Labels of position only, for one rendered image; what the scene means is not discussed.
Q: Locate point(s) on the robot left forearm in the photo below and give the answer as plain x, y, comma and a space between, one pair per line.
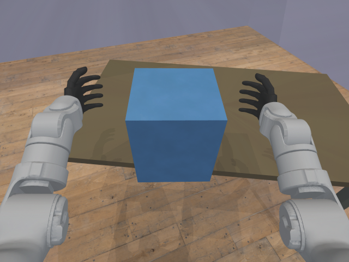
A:
43, 167

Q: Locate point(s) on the table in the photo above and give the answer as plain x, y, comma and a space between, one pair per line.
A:
244, 152

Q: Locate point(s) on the robot left hand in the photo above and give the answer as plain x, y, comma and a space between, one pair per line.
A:
74, 88

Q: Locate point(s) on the left robot upper arm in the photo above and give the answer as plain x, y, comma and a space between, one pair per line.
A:
31, 224

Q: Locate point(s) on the carton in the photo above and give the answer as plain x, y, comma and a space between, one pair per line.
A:
175, 121

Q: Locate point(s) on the right robot upper arm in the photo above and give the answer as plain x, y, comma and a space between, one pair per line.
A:
316, 228

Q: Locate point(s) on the robot right hand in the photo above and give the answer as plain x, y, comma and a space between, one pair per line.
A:
265, 96

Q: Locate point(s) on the robot right forearm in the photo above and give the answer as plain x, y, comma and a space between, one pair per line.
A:
300, 172

